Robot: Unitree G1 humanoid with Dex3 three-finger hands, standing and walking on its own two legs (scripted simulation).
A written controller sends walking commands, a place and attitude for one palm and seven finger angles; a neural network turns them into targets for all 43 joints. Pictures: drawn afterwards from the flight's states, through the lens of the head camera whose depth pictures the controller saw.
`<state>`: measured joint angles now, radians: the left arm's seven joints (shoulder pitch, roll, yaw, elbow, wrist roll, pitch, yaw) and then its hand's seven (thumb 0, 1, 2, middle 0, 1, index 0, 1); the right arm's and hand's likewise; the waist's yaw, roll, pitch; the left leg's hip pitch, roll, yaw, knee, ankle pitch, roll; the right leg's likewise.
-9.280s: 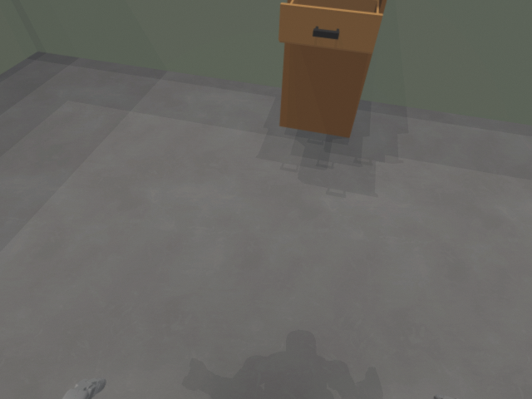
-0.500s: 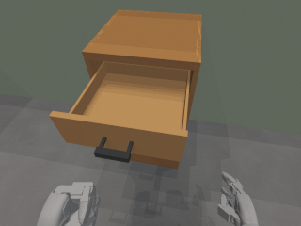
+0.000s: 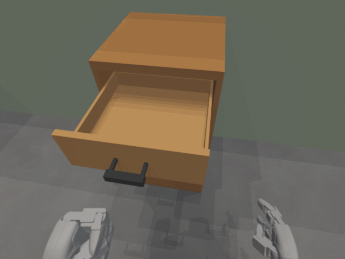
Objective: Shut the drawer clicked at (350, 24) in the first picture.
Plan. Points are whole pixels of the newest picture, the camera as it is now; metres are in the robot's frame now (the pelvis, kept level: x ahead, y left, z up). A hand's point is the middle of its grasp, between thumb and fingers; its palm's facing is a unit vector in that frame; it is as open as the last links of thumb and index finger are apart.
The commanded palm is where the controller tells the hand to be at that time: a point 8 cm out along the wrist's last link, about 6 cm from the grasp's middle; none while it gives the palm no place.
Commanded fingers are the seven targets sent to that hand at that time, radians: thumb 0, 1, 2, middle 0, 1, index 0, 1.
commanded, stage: bring the fist close to the handle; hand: left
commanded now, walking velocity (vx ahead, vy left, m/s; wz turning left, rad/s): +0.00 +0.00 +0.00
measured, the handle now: (127, 170) +0.33 +0.14 +0.01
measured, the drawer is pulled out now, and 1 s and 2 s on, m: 0.29 0.29 0.28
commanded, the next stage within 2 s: push the drawer shut in 1.36 s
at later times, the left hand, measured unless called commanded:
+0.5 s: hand (119, 228) +0.18 +0.12 +0.06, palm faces -0.13 -0.99 -0.02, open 3.3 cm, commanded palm +0.16 +0.17 +0.06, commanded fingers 0.00 0.90 0.90 -1.40 -1.60 -1.40 -1.60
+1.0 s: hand (129, 217) +0.22 +0.11 +0.00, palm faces -0.15 -0.99 -0.03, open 3.3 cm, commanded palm +0.20 +0.17 +0.01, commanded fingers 0.00 0.90 0.90 -1.40 -1.60 -1.40 -1.60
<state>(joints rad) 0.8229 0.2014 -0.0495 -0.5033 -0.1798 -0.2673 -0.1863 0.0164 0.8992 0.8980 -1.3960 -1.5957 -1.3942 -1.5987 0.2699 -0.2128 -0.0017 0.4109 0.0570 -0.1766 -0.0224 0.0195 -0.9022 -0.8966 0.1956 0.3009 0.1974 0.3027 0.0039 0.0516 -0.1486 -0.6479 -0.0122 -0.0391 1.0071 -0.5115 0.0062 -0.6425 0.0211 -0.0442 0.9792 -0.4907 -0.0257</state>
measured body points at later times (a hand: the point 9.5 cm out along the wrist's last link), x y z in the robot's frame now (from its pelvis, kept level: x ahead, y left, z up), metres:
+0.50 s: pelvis +0.00 +0.00 -0.02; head +0.05 +0.00 +0.43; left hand +0.18 +0.17 +0.06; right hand +0.18 -0.23 -0.08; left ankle +0.00 +0.12 -0.68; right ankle +0.00 -0.10 -0.68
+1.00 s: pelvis -0.01 +0.00 -0.04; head +0.08 +0.01 +0.40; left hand +0.22 +0.17 +0.01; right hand +0.18 -0.23 -0.12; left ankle +0.00 +0.12 -0.68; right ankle +0.00 -0.10 -0.68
